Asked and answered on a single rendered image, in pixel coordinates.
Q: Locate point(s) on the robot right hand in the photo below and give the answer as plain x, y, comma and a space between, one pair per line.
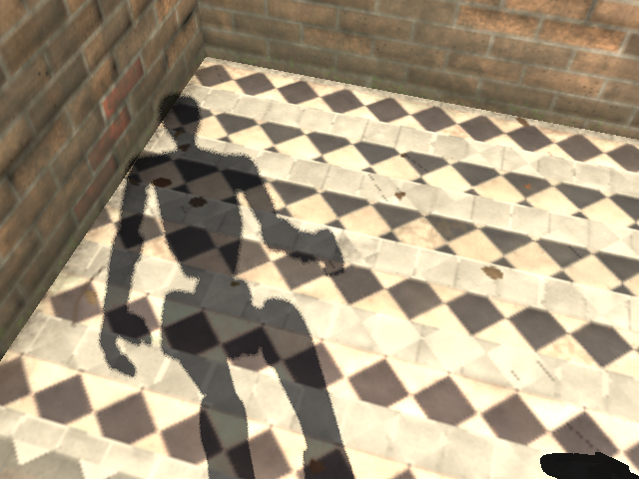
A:
584, 466

